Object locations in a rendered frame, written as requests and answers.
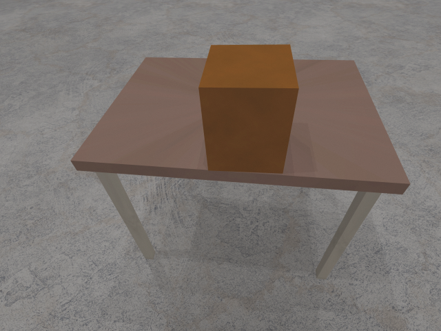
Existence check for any carton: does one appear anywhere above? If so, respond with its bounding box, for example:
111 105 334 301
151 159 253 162
198 44 299 174

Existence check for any table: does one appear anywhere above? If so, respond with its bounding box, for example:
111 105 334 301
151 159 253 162
71 57 410 279

